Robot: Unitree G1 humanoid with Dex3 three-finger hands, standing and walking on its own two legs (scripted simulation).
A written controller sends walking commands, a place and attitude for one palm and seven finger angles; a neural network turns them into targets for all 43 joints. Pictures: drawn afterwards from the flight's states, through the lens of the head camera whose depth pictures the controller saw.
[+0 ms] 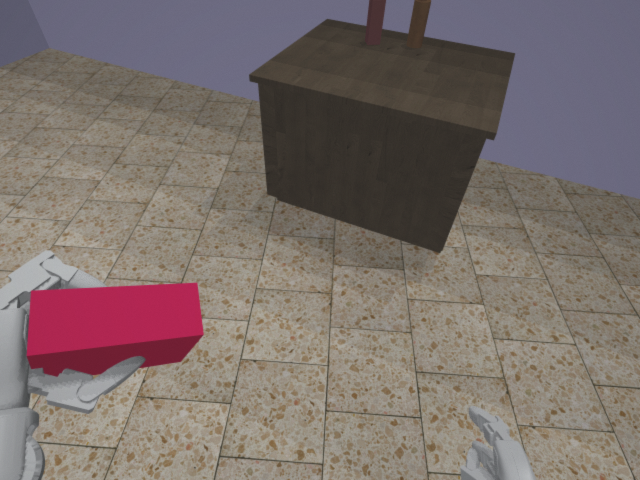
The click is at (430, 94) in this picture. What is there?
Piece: table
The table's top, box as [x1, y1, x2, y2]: [249, 19, 514, 139]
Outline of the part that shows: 249,74 250,81 493,139 498,125 514,53 428,37 423,38 422,46 420,48 410,48 405,44 407,38 406,33 382,29 381,40 379,45 367,45 364,41 365,26 326,19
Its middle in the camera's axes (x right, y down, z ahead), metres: +0.27 -0.67 +1.49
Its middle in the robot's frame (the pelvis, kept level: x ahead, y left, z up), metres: +1.57 -0.19 -0.13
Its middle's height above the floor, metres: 0.65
